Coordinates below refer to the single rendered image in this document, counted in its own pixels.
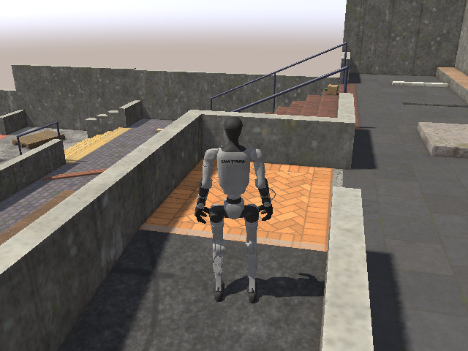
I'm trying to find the robot left upper arm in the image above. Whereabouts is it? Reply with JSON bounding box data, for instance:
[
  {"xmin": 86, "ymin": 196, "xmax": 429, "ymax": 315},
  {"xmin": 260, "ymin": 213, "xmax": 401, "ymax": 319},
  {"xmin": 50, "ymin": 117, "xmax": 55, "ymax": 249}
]
[{"xmin": 201, "ymin": 148, "xmax": 218, "ymax": 189}]

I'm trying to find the right robot foot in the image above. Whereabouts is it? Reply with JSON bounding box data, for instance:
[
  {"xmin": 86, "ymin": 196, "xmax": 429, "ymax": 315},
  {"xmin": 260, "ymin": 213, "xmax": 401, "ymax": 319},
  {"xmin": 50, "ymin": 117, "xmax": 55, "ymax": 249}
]
[{"xmin": 247, "ymin": 282, "xmax": 257, "ymax": 303}]

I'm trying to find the robot left hand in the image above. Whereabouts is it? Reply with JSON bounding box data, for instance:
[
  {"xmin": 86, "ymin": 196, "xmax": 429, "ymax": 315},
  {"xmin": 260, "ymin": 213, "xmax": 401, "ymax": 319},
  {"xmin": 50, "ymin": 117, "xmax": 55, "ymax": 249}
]
[{"xmin": 195, "ymin": 206, "xmax": 210, "ymax": 224}]

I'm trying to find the right robot forearm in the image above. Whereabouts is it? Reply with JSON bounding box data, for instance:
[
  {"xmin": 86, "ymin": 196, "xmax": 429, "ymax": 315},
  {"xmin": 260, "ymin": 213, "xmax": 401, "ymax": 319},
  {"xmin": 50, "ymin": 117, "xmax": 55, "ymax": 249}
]
[{"xmin": 258, "ymin": 178, "xmax": 271, "ymax": 207}]

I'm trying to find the left robot forearm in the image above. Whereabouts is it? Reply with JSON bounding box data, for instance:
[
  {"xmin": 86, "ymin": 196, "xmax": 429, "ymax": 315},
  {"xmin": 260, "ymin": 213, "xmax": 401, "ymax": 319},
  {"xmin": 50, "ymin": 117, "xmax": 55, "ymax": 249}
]
[{"xmin": 196, "ymin": 178, "xmax": 209, "ymax": 209}]

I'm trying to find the robot right hand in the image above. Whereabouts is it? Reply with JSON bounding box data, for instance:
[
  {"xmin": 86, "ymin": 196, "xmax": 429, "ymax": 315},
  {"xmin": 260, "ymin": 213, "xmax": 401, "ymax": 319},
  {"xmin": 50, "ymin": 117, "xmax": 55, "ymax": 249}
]
[{"xmin": 258, "ymin": 204, "xmax": 273, "ymax": 221}]

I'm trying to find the robot right upper arm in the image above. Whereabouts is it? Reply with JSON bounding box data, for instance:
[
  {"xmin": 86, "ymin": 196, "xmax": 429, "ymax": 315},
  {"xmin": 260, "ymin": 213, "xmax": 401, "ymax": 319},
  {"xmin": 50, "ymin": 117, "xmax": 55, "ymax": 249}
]
[{"xmin": 249, "ymin": 148, "xmax": 266, "ymax": 189}]

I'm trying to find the humanoid robot head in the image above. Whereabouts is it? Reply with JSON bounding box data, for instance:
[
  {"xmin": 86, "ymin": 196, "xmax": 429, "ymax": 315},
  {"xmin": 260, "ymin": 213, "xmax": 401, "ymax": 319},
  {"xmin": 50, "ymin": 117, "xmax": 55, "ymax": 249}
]
[{"xmin": 221, "ymin": 116, "xmax": 246, "ymax": 152}]

